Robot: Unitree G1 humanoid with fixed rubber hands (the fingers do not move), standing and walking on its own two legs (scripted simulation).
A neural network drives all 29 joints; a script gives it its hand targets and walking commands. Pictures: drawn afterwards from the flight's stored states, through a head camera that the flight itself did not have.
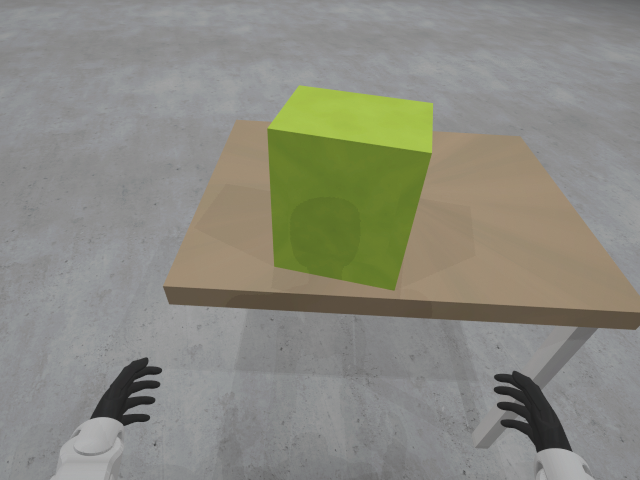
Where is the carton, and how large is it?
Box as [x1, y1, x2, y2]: [267, 85, 432, 290]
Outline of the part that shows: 299,85 267,128 274,266 394,290 431,154 432,103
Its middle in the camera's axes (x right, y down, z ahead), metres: +0.05 -0.09 +0.65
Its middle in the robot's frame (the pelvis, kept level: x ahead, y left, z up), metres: +0.55 -0.03 +0.10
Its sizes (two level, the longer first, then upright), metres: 0.218 0.163 0.267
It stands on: a table, 0.71 m high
